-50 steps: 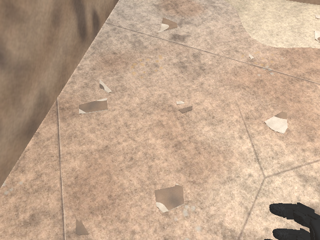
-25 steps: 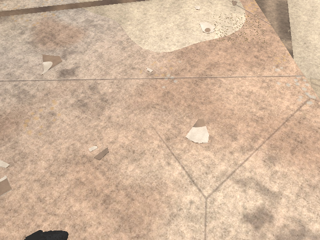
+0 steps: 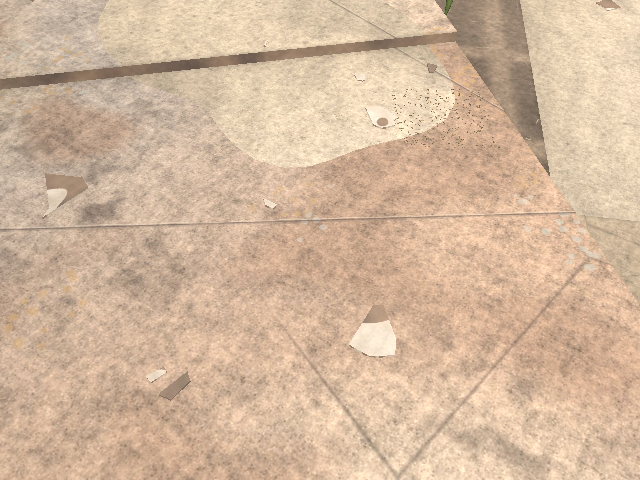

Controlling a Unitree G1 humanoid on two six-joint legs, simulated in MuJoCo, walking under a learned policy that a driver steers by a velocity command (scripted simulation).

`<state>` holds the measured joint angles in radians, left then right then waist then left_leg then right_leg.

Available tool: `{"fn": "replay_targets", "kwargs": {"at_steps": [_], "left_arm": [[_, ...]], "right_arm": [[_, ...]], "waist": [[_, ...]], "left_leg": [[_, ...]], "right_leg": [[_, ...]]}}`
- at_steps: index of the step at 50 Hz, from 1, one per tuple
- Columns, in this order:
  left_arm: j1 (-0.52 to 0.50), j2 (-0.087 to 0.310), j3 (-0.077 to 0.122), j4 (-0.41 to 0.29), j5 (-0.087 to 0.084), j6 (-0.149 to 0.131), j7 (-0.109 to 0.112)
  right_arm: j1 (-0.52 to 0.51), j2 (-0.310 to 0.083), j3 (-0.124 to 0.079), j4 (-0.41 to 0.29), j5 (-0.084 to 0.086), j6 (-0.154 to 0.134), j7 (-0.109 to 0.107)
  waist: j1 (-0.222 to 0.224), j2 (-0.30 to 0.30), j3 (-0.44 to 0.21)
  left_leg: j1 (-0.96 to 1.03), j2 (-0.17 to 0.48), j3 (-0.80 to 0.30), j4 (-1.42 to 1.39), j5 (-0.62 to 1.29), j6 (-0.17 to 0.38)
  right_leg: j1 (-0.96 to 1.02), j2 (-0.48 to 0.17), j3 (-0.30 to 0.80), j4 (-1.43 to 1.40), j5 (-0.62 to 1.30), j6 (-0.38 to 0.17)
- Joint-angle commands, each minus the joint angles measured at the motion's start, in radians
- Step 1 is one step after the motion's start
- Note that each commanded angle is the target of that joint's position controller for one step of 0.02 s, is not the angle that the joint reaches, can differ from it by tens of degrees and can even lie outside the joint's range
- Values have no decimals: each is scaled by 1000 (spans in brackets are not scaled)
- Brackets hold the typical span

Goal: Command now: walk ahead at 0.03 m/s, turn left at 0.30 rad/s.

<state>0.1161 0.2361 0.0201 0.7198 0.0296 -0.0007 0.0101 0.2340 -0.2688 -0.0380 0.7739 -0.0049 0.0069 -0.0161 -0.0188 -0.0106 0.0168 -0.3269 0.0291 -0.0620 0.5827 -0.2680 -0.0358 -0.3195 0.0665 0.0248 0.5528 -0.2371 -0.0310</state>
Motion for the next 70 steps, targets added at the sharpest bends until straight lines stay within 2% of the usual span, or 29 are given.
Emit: {"fn": "replay_targets", "kwargs": {"at_steps": [1,4,6,7,9,11,16,19,21,22,23,24,25,27,33,36,40,42,43,44,48,50,54,55,56,57,59,64,70], "left_arm": [[17,132,55,-58,-10,9,23],[28,122,66,-65,-12,17,19],[47,133,79,-61,-14,15,14],[64,150,86,-57,-13,16,14],[66,184,94,-58,-10,11,19],[57,170,84,-73,-7,-6,31],[-12,213,100,-61,-23,10,34],[13,233,108,-44,-46,20,28],[58,200,100,-15,-59,15,19],[85,151,88,-17,-24,12,12],[11,127,73,-84,10,8,16],[-59,174,87,-92,-10,6,22],[-61,181,91,-90,-31,9,25],[-18,195,101,-50,-21,17,42],[34,97,60,5,-33,24,20],[5,128,58,-2,-37,25,8],[32,164,64,-6,-41,16,7],[39,208,71,-18,-29,10,7],[37,255,85,-11,-39,11,10],[49,237,89,-10,-53,12,9],[55,228,89,-31,-34,3,17],[43,237,94,-38,-37,-7,17],[-43,210,95,-73,-68,37,32],[-1,148,80,-85,-56,44,32],[21,184,90,-97,-46,38,33],[46,239,111,-78,-41,33,29],[84,227,122,-36,-54,44,29],[-8,158,96,-85,-62,52,14],[-94,149,77,-153,-55,40,-19]], "right_arm": [[-79,-181,-50,-97,3,-18,0],[-62,-182,-58,-115,13,-15,-7],[-67,-166,-58,-136,18,-7,-12],[-68,-149,-55,-149,21,-3,-13],[-39,-127,-53,-163,14,6,-7],[-58,-166,-76,-168,19,19,0],[-87,-88,-46,-187,29,36,20],[-58,-115,-59,-196,32,41,41],[10,-146,-78,-176,20,47,33],[37,-249,-107,-188,19,45,16],[33,-337,-114,-230,-13,32,14],[61,-292,-105,-225,-34,8,25],[18,-268,-94,-218,-27,-9,25],[-87,-203,-76,-225,10,-10,9],[-118,-74,-21,-190,-17,-16,-8],[-94,-109,-27,-149,-31,-15,0],[-114,-158,-42,-124,-2,-3,-4],[-73,-153,-48,-112,-3,-7,-13],[-51,-143,-50,-128,-18,-11,-16],[-87,-129,-50,-136,-26,-11,-21],[-148,-61,-50,-169,-9,7,-22],[-133,-65,-55,-173,-2,-2,-10],[-12,-99,-74,-126,1,-20,9],[-21,-190,-95,-138,-13,-12,3],[-34,-206,-94,-160,-39,-14,8],[-46,-158,-75,-179,-39,-24,7],[-121,-133,-67,-188,-21,-34,-2],[-42,-139,-69,-168,-17,-21,-34],[17,-200,-92,-147,3,-27,-25]], "waist": [[51,213,-32],[40,175,-67],[38,86,-84],[36,6,-85],[24,-190,-98],[32,-91,-92],[34,-129,-81],[24,-145,-117],[-1,-80,-117],[12,149,-103],[-2,341,-108],[-69,200,-181],[-33,164,-131],[19,114,-95],[30,132,-131],[-6,158,-74],[20,122,-14],[10,47,-39],[-34,-74,-60],[-10,-125,-78],[26,-235,-67],[22,-204,-80],[-23,-107,-124],[20,146,-101],[16,304,-76],[21,193,-62],[63,88,-21],[-7,124,-51],[-62,131,-22]], "left_leg": [[-48,149,-258,-207,171,146],[-45,117,-258,-153,187,137],[-90,62,-203,-69,162,104],[-137,16,-144,12,114,74],[-234,-45,3,282,-195,16],[-307,4,-23,587,-346,-11],[-146,27,76,300,-162,-24],[-26,-10,135,77,-47,4],[155,-49,126,-131,143,62],[308,118,-133,-192,464,138],[329,368,-494,-203,718,358],[301,372,-485,-230,633,423],[265,307,-390,-232,538,369],[218,220,-283,-222,442,270],[157,141,-99,-240,379,233],[112,167,-125,-270,209,253],[125,186,-153,-222,198,240],[140,136,-103,-143,194,173],[119,51,-20,-100,147,132],[125,-8,63,-34,114,91],[-54,-98,67,148,-168,54],[-107,-80,16,186,-291,59],[179,-29,11,-193,97,57],[270,159,-216,-264,168,138],[212,356,-422,-309,313,290],[190,375,-410,-309,352,343],[186,268,-217,-284,293,263],[311,232,-41,-276,455,272],[330,301,-55,-424,-125,269]], "right_leg": [[76,-22,-16,31,-21,6],[108,-47,-8,8,4,-17],[153,-103,25,-48,41,-42],[182,-164,83,-104,73,-76],[229,-417,304,-208,291,-226],[230,-497,319,-217,479,-299],[184,-339,5,-192,471,-181],[215,-357,-36,-128,441,-151],[112,-317,-110,10,257,-54],[-110,-223,-195,251,-57,43],[-366,-79,-130,492,-469,114],[-369,-80,21,643,-470,110],[-383,-96,45,666,-380,94],[-372,-119,57,611,-223,95],[-106,-139,24,318,-56,122],[-9,-133,-1,172,-100,112],[17,-107,-33,-18,-13,71],[66,-150,43,-63,297,31],[76,-178,100,-25,412,-13],[51,-202,163,-65,354,-59],[120,-317,414,-177,295,-188],[168,-331,440,-165,352,-195],[34,-185,309,-34,191,-59],[-161,-57,167,167,-60,14],[-259,-8,90,379,-404,57],[-272,-44,143,567,-407,74],[-303,-68,141,645,-272,92],[-332,-90,56,542,-144,154],[-319,-150,-9,336,-132,114]]}}
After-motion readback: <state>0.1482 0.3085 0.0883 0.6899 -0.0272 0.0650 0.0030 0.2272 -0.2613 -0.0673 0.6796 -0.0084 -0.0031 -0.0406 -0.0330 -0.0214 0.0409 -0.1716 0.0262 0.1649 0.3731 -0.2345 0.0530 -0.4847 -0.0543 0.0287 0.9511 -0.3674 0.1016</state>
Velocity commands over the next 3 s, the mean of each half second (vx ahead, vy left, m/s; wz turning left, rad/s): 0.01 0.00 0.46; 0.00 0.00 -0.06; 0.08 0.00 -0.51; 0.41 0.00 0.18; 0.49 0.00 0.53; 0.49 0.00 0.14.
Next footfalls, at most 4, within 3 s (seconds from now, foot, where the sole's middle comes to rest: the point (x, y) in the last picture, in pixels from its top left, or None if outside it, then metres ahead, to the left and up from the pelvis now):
0.44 left None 0.02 0.17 -0.77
0.82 right None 0.08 -0.06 -0.77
1.60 right None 0.06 -0.09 -0.77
2.06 left None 0.41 0.11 -0.77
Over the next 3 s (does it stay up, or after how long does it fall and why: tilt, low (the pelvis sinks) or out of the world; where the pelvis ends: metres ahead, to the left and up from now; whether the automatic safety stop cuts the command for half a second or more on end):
stays up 0.74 0.12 0.01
